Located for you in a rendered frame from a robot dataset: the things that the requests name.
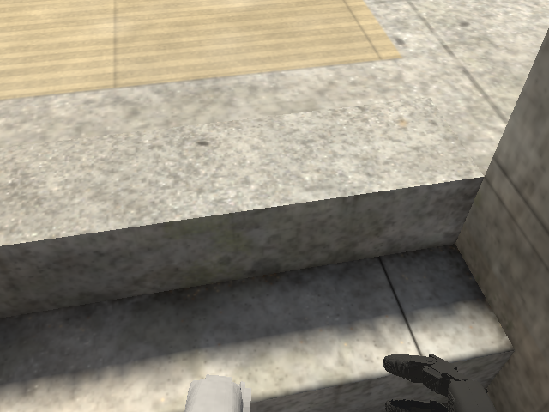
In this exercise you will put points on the robot left thigh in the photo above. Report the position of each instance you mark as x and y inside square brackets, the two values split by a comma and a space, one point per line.
[218, 394]

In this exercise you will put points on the right robot hand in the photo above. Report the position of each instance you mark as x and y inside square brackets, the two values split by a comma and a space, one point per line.
[464, 395]

